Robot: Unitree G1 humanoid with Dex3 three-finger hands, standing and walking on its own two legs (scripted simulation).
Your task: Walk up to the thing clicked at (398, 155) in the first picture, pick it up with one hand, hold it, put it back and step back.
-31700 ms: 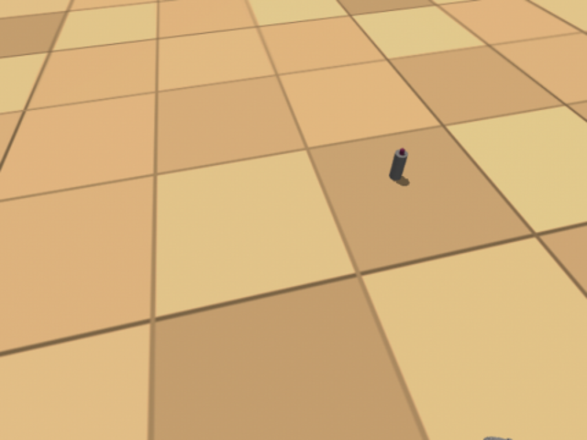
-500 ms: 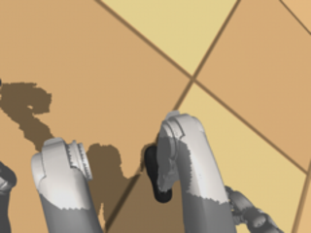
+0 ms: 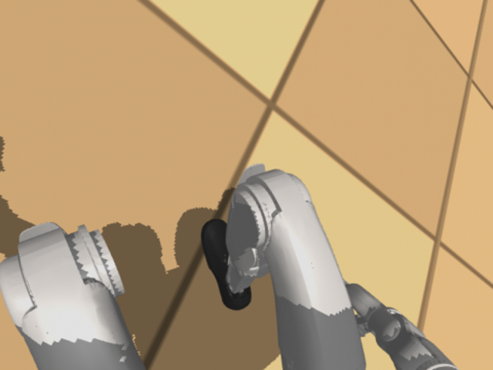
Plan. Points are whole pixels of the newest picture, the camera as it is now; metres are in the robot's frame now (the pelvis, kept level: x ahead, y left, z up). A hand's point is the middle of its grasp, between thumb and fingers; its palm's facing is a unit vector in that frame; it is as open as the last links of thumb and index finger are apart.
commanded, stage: lower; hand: left
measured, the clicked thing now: out of the picture +0.48 +0.34 -0.18
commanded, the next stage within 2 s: loosen in 0.52 s
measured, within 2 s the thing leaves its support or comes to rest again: rests again in 1.38 s
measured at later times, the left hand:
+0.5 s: hand out of the picture +0.48 +0.34 -0.17, palm faces +0.56 -0.83 -0.04, open 9.2 cm
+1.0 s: hand out of the picture +0.49 +0.34 -0.18, palm faces +0.56 -0.83 -0.04, open 8.9 cm
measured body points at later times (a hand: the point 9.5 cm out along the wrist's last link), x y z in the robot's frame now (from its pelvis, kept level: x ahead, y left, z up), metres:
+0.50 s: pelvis -0.01 +0.01 +0.00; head +0.27 +0.16 +0.31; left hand +0.45 +0.38 -0.17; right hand +0.11 -0.27 -0.05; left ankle +0.07 +0.13 -0.27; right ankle +0.14 -0.13 -0.27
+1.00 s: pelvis -0.01 +0.01 +0.00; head +0.26 +0.17 +0.31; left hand +0.45 +0.39 -0.17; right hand +0.12 -0.26 -0.04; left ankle +0.07 +0.13 -0.27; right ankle +0.14 -0.13 -0.27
